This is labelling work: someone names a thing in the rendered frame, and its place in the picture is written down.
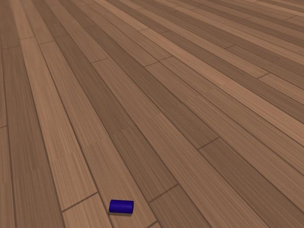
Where can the can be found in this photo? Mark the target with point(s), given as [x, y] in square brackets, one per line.
[121, 206]

